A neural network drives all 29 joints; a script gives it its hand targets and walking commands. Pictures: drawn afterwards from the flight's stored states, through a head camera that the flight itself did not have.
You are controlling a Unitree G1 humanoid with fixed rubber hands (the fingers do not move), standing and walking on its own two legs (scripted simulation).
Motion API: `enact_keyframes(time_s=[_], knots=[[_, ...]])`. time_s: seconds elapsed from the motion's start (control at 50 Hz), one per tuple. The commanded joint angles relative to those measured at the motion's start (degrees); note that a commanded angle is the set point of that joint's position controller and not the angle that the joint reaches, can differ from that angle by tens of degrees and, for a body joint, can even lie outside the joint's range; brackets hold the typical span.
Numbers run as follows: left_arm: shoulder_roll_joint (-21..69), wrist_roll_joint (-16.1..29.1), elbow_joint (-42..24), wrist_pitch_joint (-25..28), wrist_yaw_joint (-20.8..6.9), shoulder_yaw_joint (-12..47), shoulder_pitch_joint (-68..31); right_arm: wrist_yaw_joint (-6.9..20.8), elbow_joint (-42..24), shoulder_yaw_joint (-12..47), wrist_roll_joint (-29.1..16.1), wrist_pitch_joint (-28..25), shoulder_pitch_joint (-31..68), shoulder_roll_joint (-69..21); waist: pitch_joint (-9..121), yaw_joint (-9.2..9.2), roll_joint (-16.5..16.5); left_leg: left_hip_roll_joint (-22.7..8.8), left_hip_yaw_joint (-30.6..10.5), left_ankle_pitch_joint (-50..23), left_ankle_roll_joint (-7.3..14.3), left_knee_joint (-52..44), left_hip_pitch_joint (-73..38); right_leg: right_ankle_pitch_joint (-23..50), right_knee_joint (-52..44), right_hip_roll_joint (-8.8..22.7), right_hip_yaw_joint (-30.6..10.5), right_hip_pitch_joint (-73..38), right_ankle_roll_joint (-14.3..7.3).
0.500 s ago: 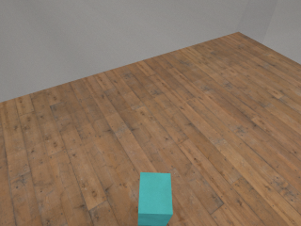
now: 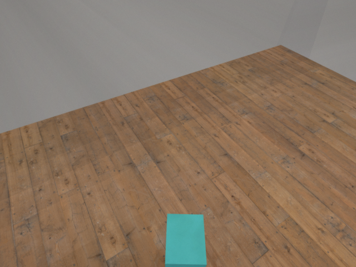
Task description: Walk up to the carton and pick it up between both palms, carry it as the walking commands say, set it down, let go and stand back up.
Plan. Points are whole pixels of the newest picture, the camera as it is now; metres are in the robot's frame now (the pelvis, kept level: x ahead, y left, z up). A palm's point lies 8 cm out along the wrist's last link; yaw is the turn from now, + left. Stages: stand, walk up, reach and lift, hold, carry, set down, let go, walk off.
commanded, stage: walk up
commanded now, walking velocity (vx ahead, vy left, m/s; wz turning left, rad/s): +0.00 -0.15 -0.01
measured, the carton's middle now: (183, 247) +0.37 -0.03 -0.63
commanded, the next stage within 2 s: stand in 1.64 s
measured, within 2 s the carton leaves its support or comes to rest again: neither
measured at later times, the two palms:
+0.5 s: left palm out of the picture +0.01 +0.14 -0.14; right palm out of the picture -0.03 -0.29 -0.15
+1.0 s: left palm out of the picture -0.03 +0.15 -0.15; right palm out of the picture -0.02 -0.27 -0.14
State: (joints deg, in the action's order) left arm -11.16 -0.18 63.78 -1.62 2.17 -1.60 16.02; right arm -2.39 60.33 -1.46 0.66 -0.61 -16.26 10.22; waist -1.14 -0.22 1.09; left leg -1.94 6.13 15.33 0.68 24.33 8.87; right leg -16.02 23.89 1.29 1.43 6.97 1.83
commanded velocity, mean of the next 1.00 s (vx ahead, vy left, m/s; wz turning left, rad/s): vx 0.00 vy -0.01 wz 0.00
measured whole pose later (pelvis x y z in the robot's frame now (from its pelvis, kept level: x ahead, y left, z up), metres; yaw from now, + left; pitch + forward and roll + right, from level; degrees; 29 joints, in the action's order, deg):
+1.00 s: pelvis +0.01 -0.06 +0.00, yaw +1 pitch -1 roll +0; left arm -7.2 0.2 65.1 0.2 2.6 -1.1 18.0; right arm -2.6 66.2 -0.2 0.6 -0.7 -18.4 6.6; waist -1.9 0.1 0.5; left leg -1.0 2.4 13.7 0.1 21.4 6.9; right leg -12.8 20.3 0.4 4.5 6.8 -0.7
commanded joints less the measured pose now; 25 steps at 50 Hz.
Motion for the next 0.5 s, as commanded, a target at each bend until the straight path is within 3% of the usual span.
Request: enact_keyframes(time_s=[0.0,0.02,0.04,0.06,0.08,0.1,0.12,0.14,0.16,0.18,0.2,0.22,0.26,0.32,0.38,0.42,0.44,0.48], knots=[[-5.3,-0.6,-4.0,-1.6,-0.7,-2.4,-0.6,-1.6,-0.5,-3.2,0.2,0.3,-9.9,12.1,-2.3,3.22,-10.3,-23.9,-22.5,-30.1,10.7,-7.1,-5.4,-9.4,18.5,-2.0,-0.1,17.7,1.5],[-4.7,-0.7,-4.9,-2.0,-0.9,-2.7,-1.4,-2.0,-0.7,-3.2,0.4,0.4,-10.4,11.6,-1.3,3.1,-9.8,-25.7,-22.5,-29.9,12.5,-7.8,-3.7,-11.9,27.4,-0.8,-2.2,19.5,1.4],[-4.1,-0.9,-5.4,-2.0,-1.2,-2.6,-1.0,-2.1,-1.6,-2.9,0.5,0.4,-8.2,10.4,-0.4,1.95,-8.7,-24.0,-18.8,-26.4,11.7,-7.7,-1.5,-10.1,30.3,0.3,-3.2,19.2,1.0],[-3.5,-0.9,-6.0,-1.5,-1.4,-2.3,-0.2,-1.9,-2.8,-2.5,0.6,0.2,-4.5,8.9,0.0,0.82,-10.4,-20.8,-14.4,-22.0,9.3,-7.6,1.6,-8.2,28.1,1.3,-3.4,16.6,0.4],[-2.1,-0.8,-6.3,-0.9,-1.5,-1.6,0.9,-1.1,-3.8,-1.9,0.9,-0.1,-0.4,7.2,-0.1,-0.63,-13.9,-15.8,-8.9,-17.4,5.9,-8.4,5.9,-6.4,19.9,1.8,-2.4,10.5,-0.5],[-0.4,-1.0,-6.4,0.0,-1.8,-0.5,1.4,-0.2,-2.7,-1.6,0.7,0.1,0.8,6.2,-1.2,-1.2,-17.3,-10.7,-5.8,-12.0,3.9,-9.4,7.7,-1.6,10.0,0.8,-0.3,5.2,-0.6],[0.2,-1.2,-5.7,0.3,-1.8,-0.4,3.2,0.5,-1.4,-1.6,0.3,0.5,0.1,5.9,-1.6,-1.71,-15.3,-7.7,-3.6,-9.6,3.3,-8.7,7.6,4.1,1.6,-1.0,2.4,0.8,0.2],[-0.9,-1.2,-4.6,0.6,-1.4,-0.8,5.0,0.8,-0.4,-1.6,0.1,0.8,-2.1,5.4,-0.7,-2.05,-10.4,-6.2,-2.9,-7.0,3.0,-6.8,7.9,6.9,-2.7,-0.9,4.4,-3.4,0.6],[-3.3,-1.1,-4.0,1.0,-1.1,-1.4,6.7,1.0,0.1,-1.1,-0.2,0.9,-5.2,3.8,0.3,-2.11,-3.0,-4.5,-2.5,-2.3,2.2,-2.6,8.7,7.3,-4.8,3.1,1.3,-5.8,0.4],[-6.8,-0.7,-4.4,1.6,-0.8,-1.6,6.9,1.2,-0.5,-0.5,-0.7,1.1,-7.3,1.6,-1.0,-0.86,8.1,-1.0,-2.0,5.2,0.4,5.1,9.6,7.7,-10.8,11.7,-10.2,-1.3,-1.1],[-7.9,-0.8,-5.0,1.4,-0.6,-1.5,3.0,0.7,-1.0,0.7,-0.4,1.7,-6.7,0.7,-3.2,-0.98,14.3,-0.1,-3.7,9.3,-0.5,6.3,8.3,3.7,-16.2,15.0,-15.8,5.8,-5.3],[-7.5,-0.7,-5.7,1.5,-0.4,-1.7,0.8,0.7,-0.6,0.1,-0.4,2.2,-5.9,2.0,-4.5,-0.44,11.0,-0.6,-5.7,8.4,-0.5,9.6,7.2,0.6,-16.7,14.5,-15.3,7.0,-7.6],[-5.5,-0.7,-6.6,2.0,-0.1,-1.3,-2.0,0.8,0.6,-0.9,-0.3,2.0,-6.8,3.3,-4.4,0.59,6.8,-0.7,-7.2,7.7,-0.3,12.0,7.3,7.8,-13.7,13.4,-11.0,4.9,-8.0],[-3.6,-0.6,-5.4,2.5,0.3,-0.9,-0.8,0.6,1.8,-0.5,-0.3,1.8,-8.1,1.8,-2.0,1.39,6.6,-0.7,-6.6,4.5,-0.5,7.1,4.6,16.2,-10.1,12.1,-7.3,2.4,-8.0],[-3.4,-0.4,-3.8,2.3,0.3,-1.0,0.2,0.1,2.9,0.0,-0.3,1.3,-8.3,1.0,-1.9,2.12,5.2,-0.9,-4.6,-2.9,-0.2,-3.1,0.3,12.9,-8.2,9.8,-6.2,2.9,-6.7],[-1.4,-0.3,-3.1,2.1,0.1,-0.5,1.0,0.0,3.9,-0.2,-0.4,0.9,-8.0,1.8,-2.8,1.64,1.0,-3.4,-6.2,-8.0,0.3,-6.1,-1.1,8.6,-7.7,7.1,-5.1,3.9,-4.8],[-0.2,-0.2,-3.0,2.0,0.1,-0.4,1.6,0.1,4.4,-0.1,-0.3,0.8,-6.8,1.9,-4.5,1.1,-2.7,-3.7,-6.9,-8.5,0.7,-6.5,1.3,6.7,-8.3,5.5,-3.5,2.7,-3.4],[-0.4,0.0,-2.1,2.0,0.0,-0.5,2.6,0.2,5.3,0.4,-0.3,0.6,-6.6,1.2,-4.9,0.69,-2.1,-3.6,-6.7,-9.0,0.7,-7.1,2.2,8.1,-8.3,4.8,-3.1,0.3,-2.9]])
